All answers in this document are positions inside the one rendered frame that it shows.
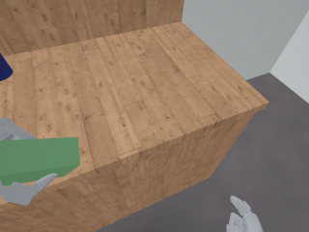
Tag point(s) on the right robot hand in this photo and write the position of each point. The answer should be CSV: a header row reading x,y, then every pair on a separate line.
x,y
249,221

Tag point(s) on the left robot hand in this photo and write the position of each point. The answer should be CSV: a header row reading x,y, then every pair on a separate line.
x,y
19,193

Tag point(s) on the table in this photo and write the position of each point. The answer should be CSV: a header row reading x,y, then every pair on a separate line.
x,y
154,108

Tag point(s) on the sponge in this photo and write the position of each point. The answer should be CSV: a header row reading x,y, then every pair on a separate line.
x,y
28,160

